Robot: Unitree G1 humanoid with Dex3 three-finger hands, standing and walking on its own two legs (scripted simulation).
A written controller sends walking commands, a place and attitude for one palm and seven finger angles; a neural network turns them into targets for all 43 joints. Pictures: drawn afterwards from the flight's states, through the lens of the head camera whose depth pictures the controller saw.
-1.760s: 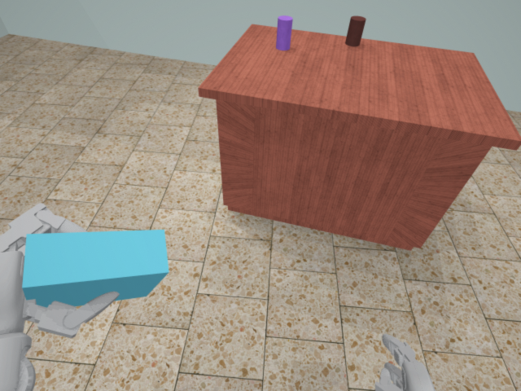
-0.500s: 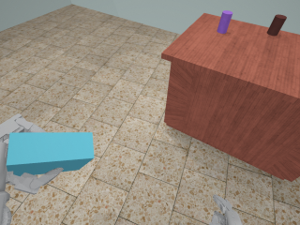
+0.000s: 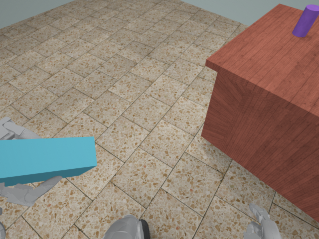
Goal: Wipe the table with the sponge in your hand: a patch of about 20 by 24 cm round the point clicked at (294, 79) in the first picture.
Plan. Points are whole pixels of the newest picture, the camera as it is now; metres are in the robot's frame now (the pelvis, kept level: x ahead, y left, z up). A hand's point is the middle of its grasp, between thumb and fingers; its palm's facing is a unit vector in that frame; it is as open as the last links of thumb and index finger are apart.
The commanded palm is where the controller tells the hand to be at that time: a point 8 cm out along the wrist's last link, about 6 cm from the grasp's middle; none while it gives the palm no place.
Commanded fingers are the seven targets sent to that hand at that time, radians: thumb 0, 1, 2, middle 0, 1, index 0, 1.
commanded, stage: walk to a spot facing it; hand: left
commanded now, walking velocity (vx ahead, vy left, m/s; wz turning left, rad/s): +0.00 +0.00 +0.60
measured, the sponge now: (61, 160) +0.23 +0.19 +0.15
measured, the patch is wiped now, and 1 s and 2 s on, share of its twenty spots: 0.00 0.00 0.00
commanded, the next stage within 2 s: none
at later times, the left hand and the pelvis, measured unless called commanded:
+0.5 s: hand (40, 166) +0.21 +0.21 +0.17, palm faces +0.64 -0.60 -0.47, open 9.6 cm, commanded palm +0.16 +0.23 +0.18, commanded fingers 0.00 0.10 1.30 -1.20 -1.60 -1.20 -1.60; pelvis +0.09 -0.08 -0.01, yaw +17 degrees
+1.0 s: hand out of the picture +0.08 +0.20 +0.17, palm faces +0.77 -0.48 -0.41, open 9.7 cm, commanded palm +0.00 +0.20 +0.18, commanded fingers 0.00 0.10 1.30 -1.20 -1.60 -1.20 -1.60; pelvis +0.03 -0.12 +0.00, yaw +35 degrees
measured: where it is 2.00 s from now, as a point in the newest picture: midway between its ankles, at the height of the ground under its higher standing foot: outside the picture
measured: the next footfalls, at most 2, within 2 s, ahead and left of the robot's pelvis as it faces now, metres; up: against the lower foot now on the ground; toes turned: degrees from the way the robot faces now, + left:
left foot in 0.08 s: +0.15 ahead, +0.10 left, +0.00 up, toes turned +12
right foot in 0.46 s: +0.17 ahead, -0.19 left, +0.00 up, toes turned +9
